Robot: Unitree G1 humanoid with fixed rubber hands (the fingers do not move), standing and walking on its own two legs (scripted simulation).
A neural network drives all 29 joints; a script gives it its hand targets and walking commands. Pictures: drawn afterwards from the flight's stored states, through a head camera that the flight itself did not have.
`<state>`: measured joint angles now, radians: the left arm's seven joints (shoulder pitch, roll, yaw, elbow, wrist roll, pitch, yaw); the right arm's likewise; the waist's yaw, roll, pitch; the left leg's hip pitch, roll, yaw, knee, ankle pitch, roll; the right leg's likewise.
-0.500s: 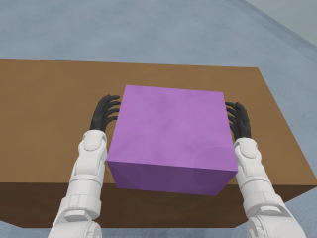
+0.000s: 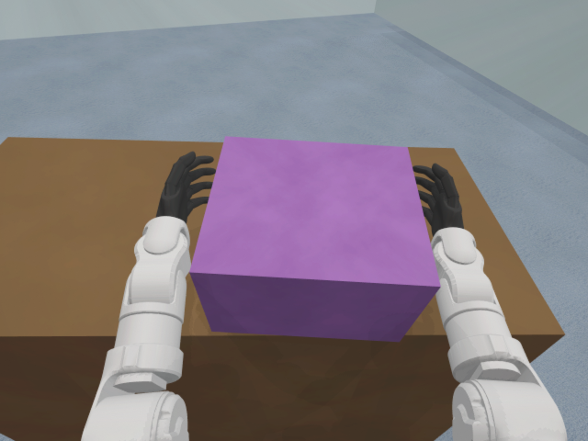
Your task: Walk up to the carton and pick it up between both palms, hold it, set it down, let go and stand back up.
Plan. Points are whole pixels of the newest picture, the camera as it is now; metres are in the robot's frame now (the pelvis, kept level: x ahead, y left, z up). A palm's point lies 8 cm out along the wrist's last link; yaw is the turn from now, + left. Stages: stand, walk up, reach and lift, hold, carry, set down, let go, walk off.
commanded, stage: reach and lift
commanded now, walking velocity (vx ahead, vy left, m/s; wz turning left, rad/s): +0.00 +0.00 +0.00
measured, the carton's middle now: (311, 237) +0.38 -0.03 +0.09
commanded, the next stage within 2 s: hold in 1.48 s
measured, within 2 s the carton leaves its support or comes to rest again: neither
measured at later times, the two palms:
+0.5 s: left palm (166, 213) +0.37 +0.17 +0.14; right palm (436, 218) +0.37 -0.20 +0.14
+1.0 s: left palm (147, 199) +0.35 +0.18 +0.19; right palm (443, 195) +0.36 -0.19 +0.18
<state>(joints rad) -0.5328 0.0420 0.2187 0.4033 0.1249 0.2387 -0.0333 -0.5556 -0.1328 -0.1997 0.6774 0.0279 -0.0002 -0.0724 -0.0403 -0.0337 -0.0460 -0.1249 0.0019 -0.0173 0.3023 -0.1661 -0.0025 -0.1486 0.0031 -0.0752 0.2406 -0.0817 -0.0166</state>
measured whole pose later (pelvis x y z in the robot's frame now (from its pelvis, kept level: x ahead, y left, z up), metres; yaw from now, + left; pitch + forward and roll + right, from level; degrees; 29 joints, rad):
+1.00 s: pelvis +0.00 +0.00 +0.00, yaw +0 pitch -6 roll -1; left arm -0.55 0.04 0.29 0.14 0.21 0.63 -0.09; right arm -0.63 -0.14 -0.14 0.54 0.14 0.32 -0.09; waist -0.05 -0.06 -0.03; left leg -0.04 0.01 -0.02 0.32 -0.19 0.00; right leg -0.06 0.01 -0.08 0.25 -0.10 -0.02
